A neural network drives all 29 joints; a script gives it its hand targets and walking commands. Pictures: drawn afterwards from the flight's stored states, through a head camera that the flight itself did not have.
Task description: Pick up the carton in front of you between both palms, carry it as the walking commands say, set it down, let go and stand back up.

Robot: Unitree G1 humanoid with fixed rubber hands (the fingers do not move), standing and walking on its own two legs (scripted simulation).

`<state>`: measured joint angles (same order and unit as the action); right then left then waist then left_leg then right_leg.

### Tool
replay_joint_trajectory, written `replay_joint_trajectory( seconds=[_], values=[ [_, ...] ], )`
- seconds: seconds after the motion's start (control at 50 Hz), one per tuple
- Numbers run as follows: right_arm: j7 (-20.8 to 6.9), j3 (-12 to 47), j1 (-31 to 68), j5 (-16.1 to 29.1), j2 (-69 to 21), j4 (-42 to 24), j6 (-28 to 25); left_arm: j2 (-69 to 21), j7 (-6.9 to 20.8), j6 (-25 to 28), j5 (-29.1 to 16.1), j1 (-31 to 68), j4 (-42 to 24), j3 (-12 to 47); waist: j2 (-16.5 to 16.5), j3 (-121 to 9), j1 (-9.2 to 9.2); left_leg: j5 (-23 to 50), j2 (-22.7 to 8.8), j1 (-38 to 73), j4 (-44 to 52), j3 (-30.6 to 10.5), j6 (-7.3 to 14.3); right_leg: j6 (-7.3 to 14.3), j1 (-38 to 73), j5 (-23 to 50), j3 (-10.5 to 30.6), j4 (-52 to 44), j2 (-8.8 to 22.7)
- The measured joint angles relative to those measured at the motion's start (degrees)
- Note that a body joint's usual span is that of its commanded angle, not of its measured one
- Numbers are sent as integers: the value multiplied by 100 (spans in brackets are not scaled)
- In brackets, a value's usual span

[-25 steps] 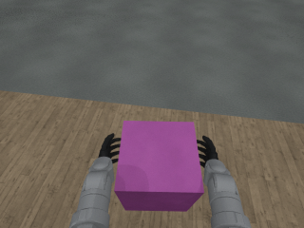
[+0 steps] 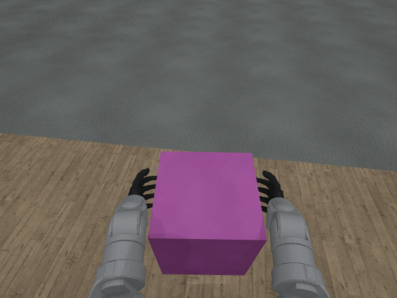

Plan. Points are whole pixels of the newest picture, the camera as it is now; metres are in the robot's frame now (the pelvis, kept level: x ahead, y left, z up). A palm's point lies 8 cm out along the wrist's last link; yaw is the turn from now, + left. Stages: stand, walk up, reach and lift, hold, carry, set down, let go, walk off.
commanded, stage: reach and lift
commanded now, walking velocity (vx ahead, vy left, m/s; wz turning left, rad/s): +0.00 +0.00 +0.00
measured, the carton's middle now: (204, 216) +0.32 +0.00 -0.05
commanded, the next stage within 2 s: hold in 0.66 s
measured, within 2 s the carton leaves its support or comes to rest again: neither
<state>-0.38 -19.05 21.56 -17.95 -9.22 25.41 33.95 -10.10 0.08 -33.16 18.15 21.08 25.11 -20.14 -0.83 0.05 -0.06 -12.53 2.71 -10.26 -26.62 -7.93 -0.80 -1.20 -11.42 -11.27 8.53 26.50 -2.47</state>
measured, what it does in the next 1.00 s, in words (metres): stands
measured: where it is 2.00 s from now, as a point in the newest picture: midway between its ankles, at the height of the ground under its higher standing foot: outside the picture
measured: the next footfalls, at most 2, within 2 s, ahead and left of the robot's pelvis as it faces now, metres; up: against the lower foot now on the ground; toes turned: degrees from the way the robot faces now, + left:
none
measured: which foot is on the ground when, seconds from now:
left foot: down 0.00-1.00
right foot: down 0.00-1.00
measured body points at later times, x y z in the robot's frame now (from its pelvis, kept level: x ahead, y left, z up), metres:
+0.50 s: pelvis +0.02 +0.00 +0.01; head -0.02 +0.00 +0.45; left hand +0.32 +0.15 +0.03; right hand +0.33 -0.15 +0.03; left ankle +0.03 +0.13 -0.74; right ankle +0.04 -0.13 -0.74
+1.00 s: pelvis +0.01 +0.00 +0.01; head -0.04 -0.01 +0.45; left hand +0.31 +0.15 +0.05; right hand +0.31 -0.15 +0.05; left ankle +0.03 +0.13 -0.74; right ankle +0.04 -0.13 -0.74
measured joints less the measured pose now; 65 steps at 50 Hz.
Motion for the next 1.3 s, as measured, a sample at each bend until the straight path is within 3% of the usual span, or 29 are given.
replay_joint_trajectory(
  seconds=[0.66,0.82,1.3],
  values=[
    [44,554,-549,126,26,-703,596,133,5,-627,-154,-586,-716,590,43,-135,35,69,-69,663,584,53,26,34,643,68,9,-559,27],
    [70,736,-701,249,63,-1147,882,168,-42,-915,-289,-738,-1147,801,33,-143,10,130,-71,814,687,34,26,33,809,129,-11,-681,41],
    [-3,424,-354,47,-25,-937,959,69,70,-951,-74,-337,-839,464,1,18,-17,122,-62,762,511,30,15,35,765,112,-65,-503,36]
  ],
)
